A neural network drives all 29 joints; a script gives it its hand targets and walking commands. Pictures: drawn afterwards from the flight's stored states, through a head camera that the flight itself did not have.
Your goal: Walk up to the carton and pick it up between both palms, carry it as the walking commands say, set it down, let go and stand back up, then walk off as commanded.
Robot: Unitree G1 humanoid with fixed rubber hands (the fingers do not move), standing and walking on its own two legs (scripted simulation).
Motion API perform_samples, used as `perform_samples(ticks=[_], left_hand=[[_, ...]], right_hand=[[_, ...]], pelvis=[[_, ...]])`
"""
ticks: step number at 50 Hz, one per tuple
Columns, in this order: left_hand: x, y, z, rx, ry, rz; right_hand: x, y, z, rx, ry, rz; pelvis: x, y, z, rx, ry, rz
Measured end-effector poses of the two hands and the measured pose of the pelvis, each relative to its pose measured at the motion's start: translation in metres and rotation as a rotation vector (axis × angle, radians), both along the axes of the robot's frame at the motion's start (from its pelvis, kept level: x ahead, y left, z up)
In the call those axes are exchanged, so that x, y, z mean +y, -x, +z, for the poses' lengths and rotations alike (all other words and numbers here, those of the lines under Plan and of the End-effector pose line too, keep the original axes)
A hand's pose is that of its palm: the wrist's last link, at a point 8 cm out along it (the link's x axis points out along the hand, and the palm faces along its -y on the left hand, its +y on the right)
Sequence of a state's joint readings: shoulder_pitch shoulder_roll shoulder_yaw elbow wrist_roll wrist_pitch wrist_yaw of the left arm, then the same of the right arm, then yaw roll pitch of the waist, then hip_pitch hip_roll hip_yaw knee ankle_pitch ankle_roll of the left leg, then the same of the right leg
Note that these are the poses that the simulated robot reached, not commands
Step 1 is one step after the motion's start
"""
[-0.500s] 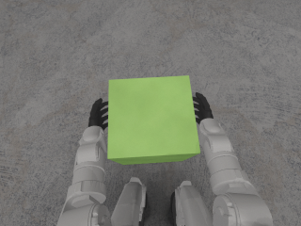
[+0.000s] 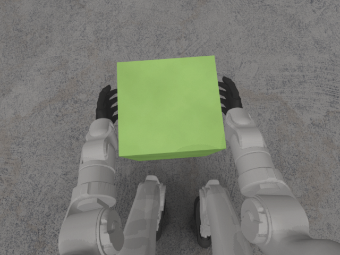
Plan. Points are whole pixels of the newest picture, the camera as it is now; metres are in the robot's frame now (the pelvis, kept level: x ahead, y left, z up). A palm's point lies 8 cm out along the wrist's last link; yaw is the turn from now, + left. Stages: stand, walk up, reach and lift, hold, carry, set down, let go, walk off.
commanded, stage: set down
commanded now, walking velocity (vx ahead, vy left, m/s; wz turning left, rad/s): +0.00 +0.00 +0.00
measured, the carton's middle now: (169, 118) +0.43 +0.05 -0.13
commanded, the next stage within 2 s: none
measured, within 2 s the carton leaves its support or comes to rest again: neither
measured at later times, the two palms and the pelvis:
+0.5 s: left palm (115, 119) +0.43 +0.20 -0.16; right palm (221, 109) +0.47 -0.09 -0.16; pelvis -0.02 +0.00 -0.08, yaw -1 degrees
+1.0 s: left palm (124, 121) +0.46 +0.21 -0.27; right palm (212, 113) +0.50 -0.09 -0.28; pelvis -0.05 +0.00 -0.13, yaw -1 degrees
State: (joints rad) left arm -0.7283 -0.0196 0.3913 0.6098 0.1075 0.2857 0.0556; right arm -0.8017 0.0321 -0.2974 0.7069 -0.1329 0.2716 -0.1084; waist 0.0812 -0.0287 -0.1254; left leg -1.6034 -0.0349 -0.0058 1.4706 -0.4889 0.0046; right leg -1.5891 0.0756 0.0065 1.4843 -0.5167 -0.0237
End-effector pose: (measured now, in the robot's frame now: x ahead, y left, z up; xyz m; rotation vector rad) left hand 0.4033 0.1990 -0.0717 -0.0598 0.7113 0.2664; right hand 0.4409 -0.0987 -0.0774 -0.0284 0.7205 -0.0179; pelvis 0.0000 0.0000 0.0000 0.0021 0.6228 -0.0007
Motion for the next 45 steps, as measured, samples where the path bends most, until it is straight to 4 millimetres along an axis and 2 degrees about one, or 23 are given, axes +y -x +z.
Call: perform_samples(ticks=[20, 32, 39, 43, 45], left_hand=[[0.005, -0.020, -0.070, 0.007, -0.007, 0.004], [0.006, -0.035, -0.111, 0.009, -0.010, 0.003], [0.008, -0.046, -0.141, -0.007, -0.022, -0.003], [0.010, -0.054, -0.165, -0.045, -0.031, -0.005], [0.011, -0.055, -0.179, -0.050, -0.023, 0.000]], right_hand=[[0.005, -0.023, -0.071, 0.004, 0.005, 0.012], [0.007, -0.039, -0.111, 0.003, 0.013, 0.019], [0.009, -0.051, -0.140, -0.016, 0.018, 0.028], [0.011, -0.059, -0.163, -0.057, 0.017, 0.032], [0.012, -0.060, -0.177, -0.060, 0.014, 0.028]], pelvis=[[-0.001, 0.015, -0.062, 0.056, -0.006, -0.013], [0.000, 0.023, -0.093, 0.059, -0.007, -0.019], [0.000, 0.034, -0.106, -0.027, -0.010, -0.025], [0.000, 0.049, -0.109, -0.177, -0.015, -0.030], [0.000, 0.051, -0.116, -0.165, -0.014, -0.028]])
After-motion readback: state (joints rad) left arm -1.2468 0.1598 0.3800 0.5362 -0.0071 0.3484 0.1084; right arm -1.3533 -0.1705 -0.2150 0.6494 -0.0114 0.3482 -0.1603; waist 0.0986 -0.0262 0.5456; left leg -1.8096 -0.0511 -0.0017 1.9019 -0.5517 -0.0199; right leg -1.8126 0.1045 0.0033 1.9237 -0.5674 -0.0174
